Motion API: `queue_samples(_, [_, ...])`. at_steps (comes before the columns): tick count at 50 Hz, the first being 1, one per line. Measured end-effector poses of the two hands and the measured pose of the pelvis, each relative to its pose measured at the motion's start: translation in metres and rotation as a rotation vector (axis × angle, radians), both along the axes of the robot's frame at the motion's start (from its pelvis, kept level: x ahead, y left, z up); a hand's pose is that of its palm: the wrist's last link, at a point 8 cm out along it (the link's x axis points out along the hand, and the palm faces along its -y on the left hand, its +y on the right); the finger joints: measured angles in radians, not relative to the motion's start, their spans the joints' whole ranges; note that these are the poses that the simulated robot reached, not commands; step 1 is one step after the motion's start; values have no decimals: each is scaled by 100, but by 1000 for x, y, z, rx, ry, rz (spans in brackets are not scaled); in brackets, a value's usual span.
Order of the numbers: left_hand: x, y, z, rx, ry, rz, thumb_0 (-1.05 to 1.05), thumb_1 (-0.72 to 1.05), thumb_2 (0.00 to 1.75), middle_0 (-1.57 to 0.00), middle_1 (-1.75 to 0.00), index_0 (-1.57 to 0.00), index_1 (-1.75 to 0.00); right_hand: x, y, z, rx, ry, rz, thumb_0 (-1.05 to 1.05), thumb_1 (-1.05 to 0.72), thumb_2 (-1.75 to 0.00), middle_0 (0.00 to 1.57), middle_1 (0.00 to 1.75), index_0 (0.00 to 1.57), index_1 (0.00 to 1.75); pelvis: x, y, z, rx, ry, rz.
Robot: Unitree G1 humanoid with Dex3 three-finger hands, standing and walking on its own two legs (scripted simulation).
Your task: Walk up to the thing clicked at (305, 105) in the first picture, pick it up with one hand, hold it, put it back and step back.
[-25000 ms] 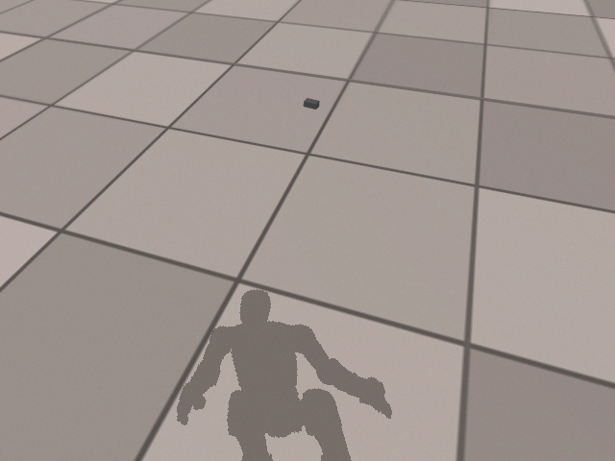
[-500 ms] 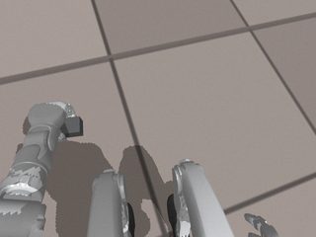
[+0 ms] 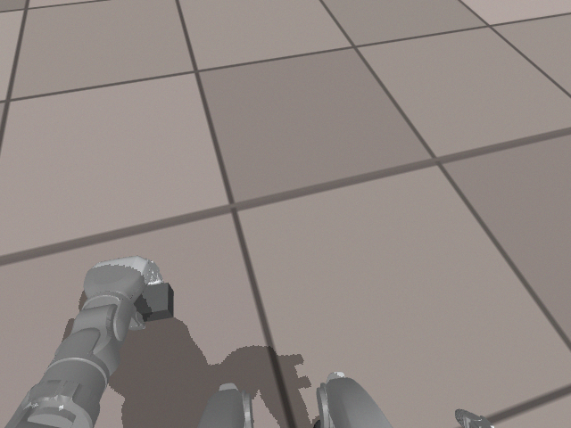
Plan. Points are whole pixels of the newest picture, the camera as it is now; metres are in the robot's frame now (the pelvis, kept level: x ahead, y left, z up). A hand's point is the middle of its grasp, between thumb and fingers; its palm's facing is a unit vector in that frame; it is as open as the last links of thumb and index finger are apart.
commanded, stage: lift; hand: left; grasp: from above
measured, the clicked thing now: (144, 304) +0.37 +0.22 -0.12
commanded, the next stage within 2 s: hold in 0.54 s
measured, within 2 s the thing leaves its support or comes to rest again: neither
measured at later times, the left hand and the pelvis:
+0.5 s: hand (115, 272) +0.37 +0.22 +0.00, palm faces -0.44 -0.06 -0.90, open 7.5 cm; pelvis +0.04 +0.00 +0.08, yaw -1 degrees
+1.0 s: hand (103, 248) +0.38 +0.23 +0.05, palm faces -0.43 -0.03 -0.90, open 7.5 cm; pelvis +0.06 +0.01 +0.11, yaw -1 degrees
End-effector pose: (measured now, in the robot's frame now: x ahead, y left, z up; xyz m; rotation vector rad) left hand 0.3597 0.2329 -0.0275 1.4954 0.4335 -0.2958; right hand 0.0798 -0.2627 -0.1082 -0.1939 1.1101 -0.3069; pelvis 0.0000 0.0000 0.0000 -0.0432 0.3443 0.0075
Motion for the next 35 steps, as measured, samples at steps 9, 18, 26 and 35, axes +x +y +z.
queue_samples(9, [1,-8,38,-4,-10,-24,-1,34,17,-97,-19,-99,-19,6,1,36,5,5,-9,1,-91,-91,20,30,20,30,16,3,38,9,-61,-7])
queue_samples(18, [13,-9,71,2,-19,-11,-1,34,17,-97,-19,-98,-19,18,3,63,20,-1,-14,1,-91,-91,20,30,20,30,30,4,66,18,-107,-14])
queue_samples(26, [14,-7,91,-1,-7,-8,-1,35,15,-97,-17,-99,-17,31,2,80,27,-16,-12,1,-91,-90,20,30,20,30,41,4,83,22,-140,-16])
queue_samples(35, [15,-6,107,0,-11,-23,-1,36,13,-97,-17,-100,-16,48,1,93,29,-36,-2,1,-91,-90,20,30,20,30,50,4,96,27,-168,-16])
